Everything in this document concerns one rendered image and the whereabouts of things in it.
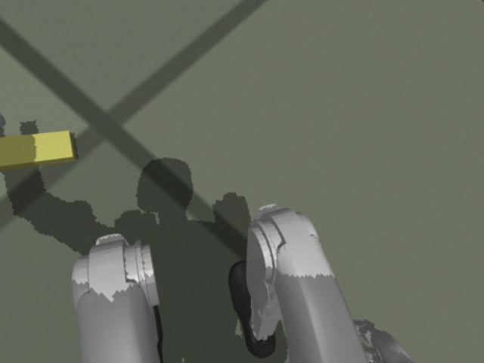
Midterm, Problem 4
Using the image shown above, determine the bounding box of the right robot foot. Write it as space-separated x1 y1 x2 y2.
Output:
228 261 275 358

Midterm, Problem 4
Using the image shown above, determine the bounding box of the small box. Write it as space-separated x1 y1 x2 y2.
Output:
0 131 77 171

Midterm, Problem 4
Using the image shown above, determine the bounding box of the right robot hand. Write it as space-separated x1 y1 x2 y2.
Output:
353 319 414 363

